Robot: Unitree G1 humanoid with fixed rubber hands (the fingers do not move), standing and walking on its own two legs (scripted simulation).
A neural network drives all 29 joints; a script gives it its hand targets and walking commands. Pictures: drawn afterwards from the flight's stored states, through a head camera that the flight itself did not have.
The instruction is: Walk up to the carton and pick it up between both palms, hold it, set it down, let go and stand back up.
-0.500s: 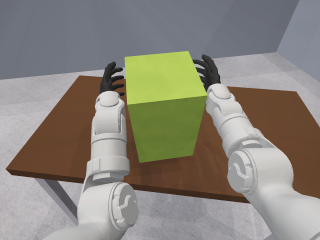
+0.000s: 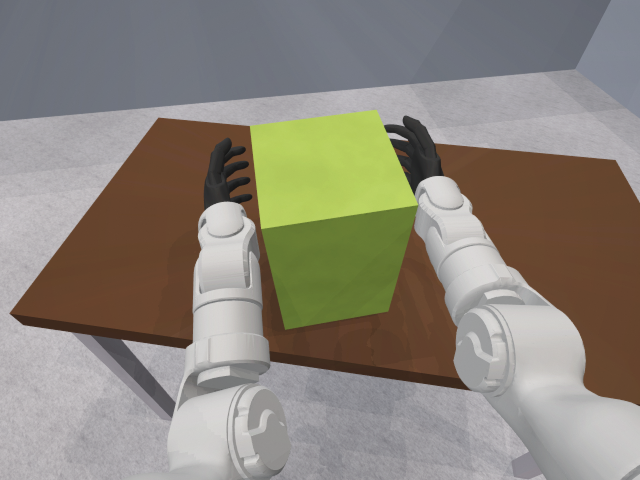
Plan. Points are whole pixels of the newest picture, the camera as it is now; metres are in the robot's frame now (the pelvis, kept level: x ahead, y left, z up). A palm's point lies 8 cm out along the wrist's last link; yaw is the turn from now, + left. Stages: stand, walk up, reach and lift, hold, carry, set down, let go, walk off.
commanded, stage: set down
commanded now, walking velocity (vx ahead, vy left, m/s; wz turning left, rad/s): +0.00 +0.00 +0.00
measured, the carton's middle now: (326, 229) +0.42 +0.03 +0.06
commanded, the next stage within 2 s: none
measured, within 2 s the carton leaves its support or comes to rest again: rests again in 0.68 s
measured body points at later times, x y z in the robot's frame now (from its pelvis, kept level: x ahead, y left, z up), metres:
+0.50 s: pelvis +0.00 +0.00 +0.00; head +0.02 +0.01 +0.45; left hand +0.39 +0.17 +0.13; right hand +0.45 -0.08 +0.13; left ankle +0.00 +0.17 -0.75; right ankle +0.00 -0.09 -0.75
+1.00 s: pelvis +0.00 +0.00 +0.00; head +0.02 +0.01 +0.45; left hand +0.39 +0.16 +0.12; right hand +0.45 -0.09 +0.12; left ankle +0.00 +0.16 -0.75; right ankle +0.00 -0.09 -0.75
